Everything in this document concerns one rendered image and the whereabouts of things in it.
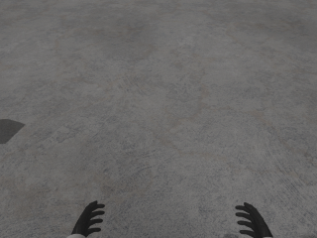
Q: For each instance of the robot right hand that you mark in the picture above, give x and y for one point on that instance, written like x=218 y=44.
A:
x=260 y=229

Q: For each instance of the robot left hand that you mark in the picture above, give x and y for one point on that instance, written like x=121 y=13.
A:
x=83 y=223

